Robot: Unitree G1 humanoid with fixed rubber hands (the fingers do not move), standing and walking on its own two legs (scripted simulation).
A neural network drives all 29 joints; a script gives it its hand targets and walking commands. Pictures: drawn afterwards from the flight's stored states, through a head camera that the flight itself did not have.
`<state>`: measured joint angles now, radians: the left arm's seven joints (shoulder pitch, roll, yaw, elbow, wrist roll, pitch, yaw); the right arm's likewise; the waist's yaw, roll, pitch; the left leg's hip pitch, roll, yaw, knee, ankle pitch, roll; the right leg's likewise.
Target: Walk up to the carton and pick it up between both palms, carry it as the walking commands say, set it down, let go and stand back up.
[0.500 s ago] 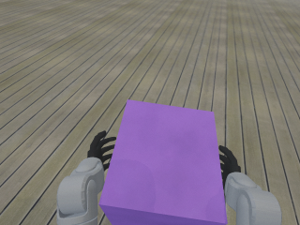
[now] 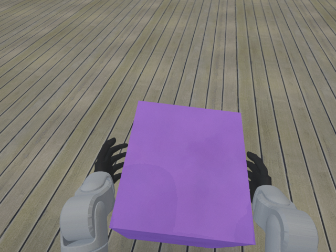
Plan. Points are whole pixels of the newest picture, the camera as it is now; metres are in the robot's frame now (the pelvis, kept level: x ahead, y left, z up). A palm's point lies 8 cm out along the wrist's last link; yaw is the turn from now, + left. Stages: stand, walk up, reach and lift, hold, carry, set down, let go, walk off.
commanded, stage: carry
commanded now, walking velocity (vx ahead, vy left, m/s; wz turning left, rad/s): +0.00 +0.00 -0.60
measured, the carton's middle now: (178, 181) +0.29 +0.00 +0.03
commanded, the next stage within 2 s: none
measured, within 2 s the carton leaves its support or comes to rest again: neither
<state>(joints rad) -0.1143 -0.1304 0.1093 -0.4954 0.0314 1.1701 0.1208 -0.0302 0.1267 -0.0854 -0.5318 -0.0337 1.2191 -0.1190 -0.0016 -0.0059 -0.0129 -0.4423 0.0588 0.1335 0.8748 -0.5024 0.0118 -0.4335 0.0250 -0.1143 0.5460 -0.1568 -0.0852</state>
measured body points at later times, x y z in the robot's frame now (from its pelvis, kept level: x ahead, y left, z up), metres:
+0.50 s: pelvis -0.04 -0.03 -0.02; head -0.03 -0.05 +0.43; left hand +0.26 +0.06 +0.07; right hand +0.17 -0.24 +0.05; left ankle -0.04 +0.10 -0.72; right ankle +0.00 -0.11 -0.73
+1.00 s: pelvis -0.08 -0.04 +0.00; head -0.11 -0.03 +0.45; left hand +0.22 +0.02 +0.12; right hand +0.09 -0.27 +0.10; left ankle -0.08 +0.07 -0.73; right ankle -0.08 -0.13 -0.70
